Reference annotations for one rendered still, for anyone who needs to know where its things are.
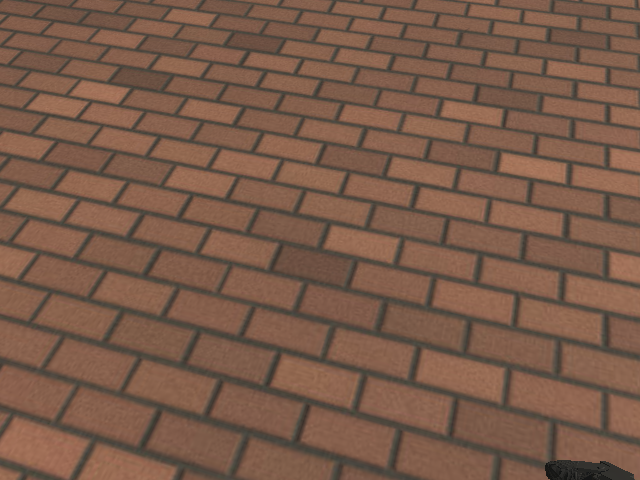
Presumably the robot right hand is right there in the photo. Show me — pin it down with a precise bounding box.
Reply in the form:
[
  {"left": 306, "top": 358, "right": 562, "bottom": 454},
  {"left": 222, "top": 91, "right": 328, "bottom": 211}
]
[{"left": 545, "top": 460, "right": 635, "bottom": 480}]

